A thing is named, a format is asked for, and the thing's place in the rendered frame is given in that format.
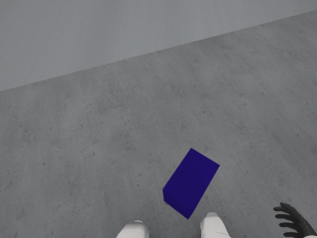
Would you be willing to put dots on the carton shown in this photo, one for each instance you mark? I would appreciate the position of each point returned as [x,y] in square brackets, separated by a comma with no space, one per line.
[188,183]

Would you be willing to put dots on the robot right hand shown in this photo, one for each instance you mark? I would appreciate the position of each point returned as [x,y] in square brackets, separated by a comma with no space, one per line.
[299,224]

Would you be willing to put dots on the robot left thigh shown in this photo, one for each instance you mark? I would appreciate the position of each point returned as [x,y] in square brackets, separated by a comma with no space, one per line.
[134,229]

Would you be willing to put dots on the robot thigh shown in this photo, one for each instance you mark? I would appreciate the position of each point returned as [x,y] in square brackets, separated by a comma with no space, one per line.
[213,227]
[134,229]

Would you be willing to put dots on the robot right thigh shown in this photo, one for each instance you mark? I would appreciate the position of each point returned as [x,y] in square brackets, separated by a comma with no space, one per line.
[213,227]

